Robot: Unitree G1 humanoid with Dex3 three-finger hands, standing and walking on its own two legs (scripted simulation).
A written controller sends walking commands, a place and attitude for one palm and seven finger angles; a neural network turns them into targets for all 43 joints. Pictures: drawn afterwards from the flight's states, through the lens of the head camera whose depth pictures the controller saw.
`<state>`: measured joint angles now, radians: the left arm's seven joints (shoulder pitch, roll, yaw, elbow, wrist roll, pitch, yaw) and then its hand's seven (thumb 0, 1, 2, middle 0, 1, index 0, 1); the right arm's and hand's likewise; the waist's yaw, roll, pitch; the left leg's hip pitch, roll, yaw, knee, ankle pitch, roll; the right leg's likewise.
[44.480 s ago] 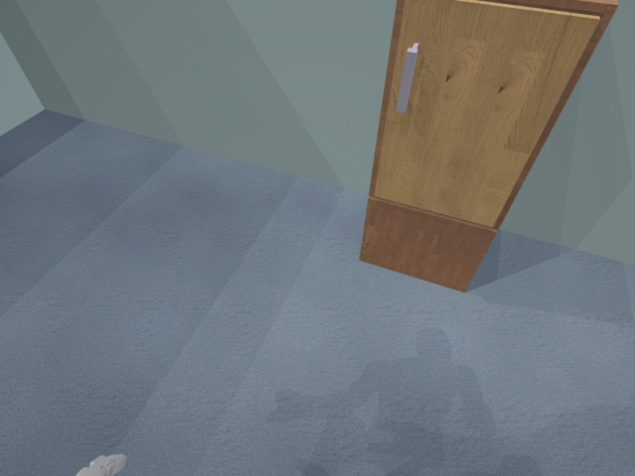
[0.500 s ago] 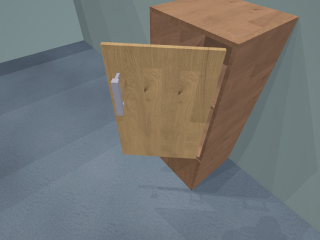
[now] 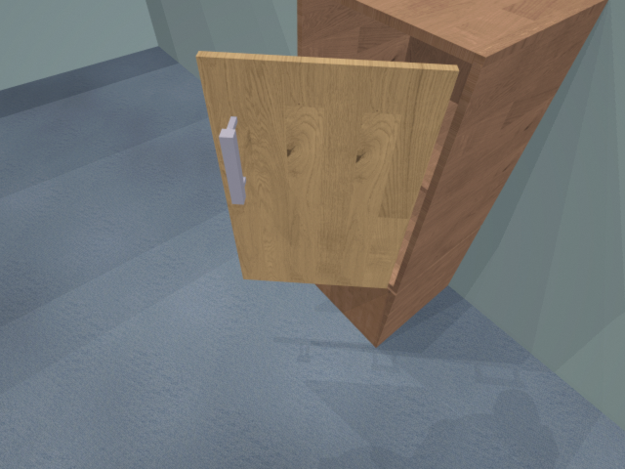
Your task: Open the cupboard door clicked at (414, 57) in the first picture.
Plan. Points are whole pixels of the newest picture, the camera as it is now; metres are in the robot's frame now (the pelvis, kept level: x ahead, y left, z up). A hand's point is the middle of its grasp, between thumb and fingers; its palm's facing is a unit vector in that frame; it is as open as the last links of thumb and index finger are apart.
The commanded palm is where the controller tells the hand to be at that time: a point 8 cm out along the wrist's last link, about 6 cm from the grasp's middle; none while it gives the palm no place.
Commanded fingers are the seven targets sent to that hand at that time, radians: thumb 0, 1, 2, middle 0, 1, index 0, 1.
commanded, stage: come to a stop and stand still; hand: left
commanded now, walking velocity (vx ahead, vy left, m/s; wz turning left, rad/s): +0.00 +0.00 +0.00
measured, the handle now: (236, 161) +0.58 +0.16 +0.04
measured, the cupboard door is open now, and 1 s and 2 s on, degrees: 47 47 47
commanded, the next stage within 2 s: look again from close up in 0.46 s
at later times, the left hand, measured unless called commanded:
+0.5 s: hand out of the picture -0.07 +0.18 -0.17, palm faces +0.04 -0.98 -0.18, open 7.4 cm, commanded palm none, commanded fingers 0.00 0.90 0.90 -0.20 -0.30 -0.20 -0.30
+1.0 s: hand out of the picture -0.02 +0.16 -0.17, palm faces +0.03 -0.99 -0.16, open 7.4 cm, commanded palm none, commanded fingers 0.00 0.90 0.90 -0.20 -0.30 -0.20 -0.30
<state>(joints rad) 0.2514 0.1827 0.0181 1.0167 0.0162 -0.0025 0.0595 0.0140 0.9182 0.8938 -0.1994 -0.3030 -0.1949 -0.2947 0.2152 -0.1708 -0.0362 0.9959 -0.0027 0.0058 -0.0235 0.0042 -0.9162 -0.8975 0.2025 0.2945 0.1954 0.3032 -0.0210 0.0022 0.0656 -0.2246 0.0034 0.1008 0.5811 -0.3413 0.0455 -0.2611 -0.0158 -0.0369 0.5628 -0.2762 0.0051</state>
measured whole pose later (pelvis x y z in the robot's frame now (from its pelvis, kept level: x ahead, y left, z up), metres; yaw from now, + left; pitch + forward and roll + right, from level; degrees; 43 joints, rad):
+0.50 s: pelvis -0.04 +0.01 +0.01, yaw +1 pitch -2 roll +0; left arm 0.38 0.16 -0.01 1.04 0.02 0.02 0.02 0.01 0.91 0.89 -0.20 -0.30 -0.19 -0.29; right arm 0.31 -0.18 -0.01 1.03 -0.02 0.01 0.00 0.00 -0.91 -0.90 0.20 0.29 0.20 0.30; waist 0.00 -0.01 0.01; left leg -0.24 -0.04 0.10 0.49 -0.23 0.07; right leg -0.28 -0.05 -0.04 0.49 -0.19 0.02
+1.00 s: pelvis -0.02 +0.00 +0.01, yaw +1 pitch -1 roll +0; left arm 0.31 0.14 -0.01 1.08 0.02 -0.01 0.04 0.02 0.92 0.89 -0.20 -0.30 -0.19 -0.29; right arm 0.30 -0.13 0.00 1.12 -0.01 -0.02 -0.01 0.00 -0.92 -0.90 0.20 0.29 0.20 0.30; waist 0.00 -0.02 0.02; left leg -0.19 -0.02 0.09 0.45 -0.23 0.05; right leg -0.23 -0.03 -0.04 0.45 -0.20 0.00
